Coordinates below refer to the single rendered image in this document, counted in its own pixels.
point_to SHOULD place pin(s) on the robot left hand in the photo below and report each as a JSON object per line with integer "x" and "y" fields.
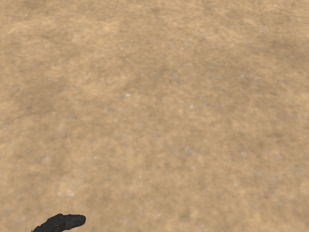
{"x": 60, "y": 223}

